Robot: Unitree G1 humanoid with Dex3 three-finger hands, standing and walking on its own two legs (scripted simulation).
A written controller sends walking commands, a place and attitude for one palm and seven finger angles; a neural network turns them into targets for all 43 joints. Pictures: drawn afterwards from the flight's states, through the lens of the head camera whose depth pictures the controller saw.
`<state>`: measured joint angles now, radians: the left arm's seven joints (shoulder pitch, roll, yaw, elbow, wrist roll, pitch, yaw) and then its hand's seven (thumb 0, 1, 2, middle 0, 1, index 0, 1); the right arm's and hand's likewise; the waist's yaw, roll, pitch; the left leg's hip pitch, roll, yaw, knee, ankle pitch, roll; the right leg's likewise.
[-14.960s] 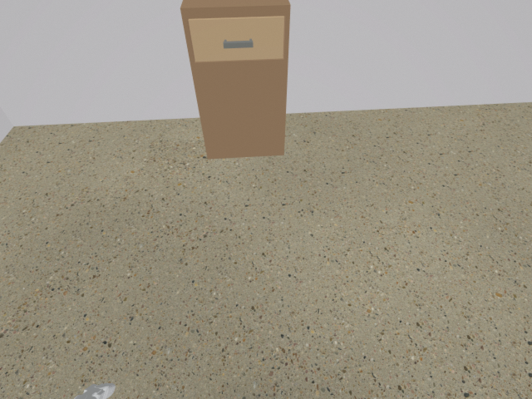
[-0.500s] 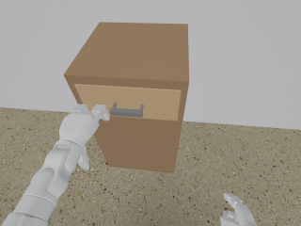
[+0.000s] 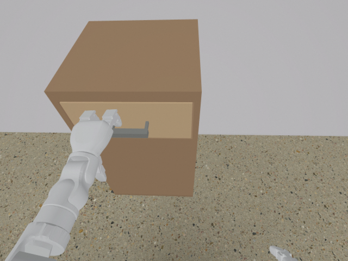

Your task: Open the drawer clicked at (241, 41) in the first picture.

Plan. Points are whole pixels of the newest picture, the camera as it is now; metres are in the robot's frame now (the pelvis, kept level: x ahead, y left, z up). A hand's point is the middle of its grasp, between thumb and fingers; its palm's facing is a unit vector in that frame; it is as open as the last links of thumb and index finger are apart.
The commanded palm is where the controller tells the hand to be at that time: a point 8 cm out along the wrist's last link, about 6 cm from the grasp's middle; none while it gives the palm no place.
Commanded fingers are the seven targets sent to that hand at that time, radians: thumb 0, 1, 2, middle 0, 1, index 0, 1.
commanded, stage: move the hooked fingers above the handle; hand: left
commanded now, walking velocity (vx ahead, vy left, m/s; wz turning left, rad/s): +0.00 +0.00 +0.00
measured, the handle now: (129, 128) +0.52 +0.19 -0.07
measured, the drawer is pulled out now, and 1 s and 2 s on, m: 0.00 0.00 0.00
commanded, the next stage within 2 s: none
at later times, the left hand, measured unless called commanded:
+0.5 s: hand (112, 137) +0.42 +0.20 +0.01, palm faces +0.02 +0.01 -1.00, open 13.9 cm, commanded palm +0.40 +0.19 +0.06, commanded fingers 0.00 -0.50 0.30 -0.30 -1.20 -0.30 -1.20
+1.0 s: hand (112, 138) +0.44 +0.22 -0.02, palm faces -0.08 +0.02 -1.00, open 13.9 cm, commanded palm +0.43 +0.18 +0.04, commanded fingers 0.00 -0.50 0.30 -0.30 -1.20 -0.30 -1.20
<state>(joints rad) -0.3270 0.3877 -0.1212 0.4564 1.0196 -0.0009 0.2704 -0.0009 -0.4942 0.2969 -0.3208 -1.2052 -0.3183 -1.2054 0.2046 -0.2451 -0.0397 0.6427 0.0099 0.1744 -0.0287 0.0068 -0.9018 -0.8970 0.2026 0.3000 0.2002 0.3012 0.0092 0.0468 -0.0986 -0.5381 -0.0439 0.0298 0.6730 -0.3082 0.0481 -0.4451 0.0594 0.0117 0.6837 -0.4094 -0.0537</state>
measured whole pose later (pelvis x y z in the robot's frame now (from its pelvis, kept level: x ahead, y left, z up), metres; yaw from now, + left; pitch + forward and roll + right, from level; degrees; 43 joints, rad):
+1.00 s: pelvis -0.01 +0.00 -0.02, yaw -1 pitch +19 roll -1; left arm -0.73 0.38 -0.10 1.06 1.04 0.17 0.39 0.00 -0.49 0.30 -0.32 -1.20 -0.31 -1.20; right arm 0.34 -0.23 -0.06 0.70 0.00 0.18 0.00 0.00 -0.90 -0.90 0.20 0.30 0.20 0.30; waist -0.10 0.07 -0.17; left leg -0.83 -0.02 0.03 0.85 -0.36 0.05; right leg -0.73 0.08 0.00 0.84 -0.44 -0.05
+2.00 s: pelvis +0.00 +0.00 -0.02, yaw +0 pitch +17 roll -1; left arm -0.69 0.36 -0.14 0.99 1.00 0.18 0.33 0.00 -0.49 0.30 -0.32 -1.20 -0.32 -1.20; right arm 0.33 -0.20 -0.04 0.68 0.00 0.18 -0.02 0.00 -0.90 -0.90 0.20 0.30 0.20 0.30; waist -0.08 0.06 -0.16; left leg -0.76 -0.02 0.02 0.81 -0.35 0.05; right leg -0.65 0.08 0.00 0.78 -0.43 -0.05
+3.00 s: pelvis +0.00 +0.00 -0.01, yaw +0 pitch +17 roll -1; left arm -0.71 0.39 -0.12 1.02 0.97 0.21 0.29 0.00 -0.49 0.30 -0.35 -1.23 -0.32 -1.20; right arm 0.30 -0.19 -0.02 0.67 0.02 0.19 -0.05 0.00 -0.90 -0.90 0.21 0.30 0.20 0.30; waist -0.09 0.06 -0.15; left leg -0.74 -0.02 0.02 0.77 -0.33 0.05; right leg -0.64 0.08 0.00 0.76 -0.42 -0.05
